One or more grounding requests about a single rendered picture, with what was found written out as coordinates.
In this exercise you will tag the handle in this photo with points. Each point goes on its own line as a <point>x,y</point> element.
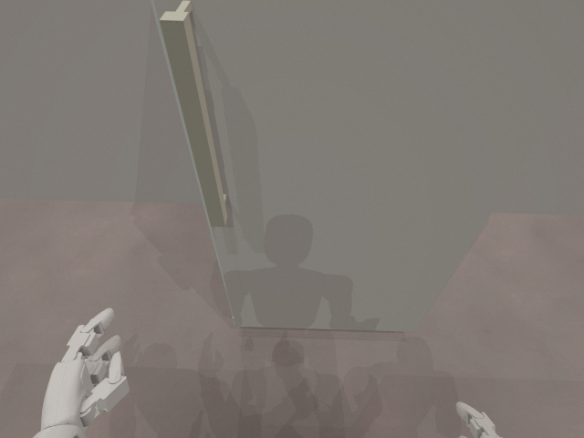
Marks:
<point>178,37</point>

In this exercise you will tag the robot right hand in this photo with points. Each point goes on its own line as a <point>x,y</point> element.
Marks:
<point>480,425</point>

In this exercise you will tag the robot left hand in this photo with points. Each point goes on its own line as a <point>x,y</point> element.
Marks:
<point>70,397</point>

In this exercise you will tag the fridge door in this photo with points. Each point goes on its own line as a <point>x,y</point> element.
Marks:
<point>363,144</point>

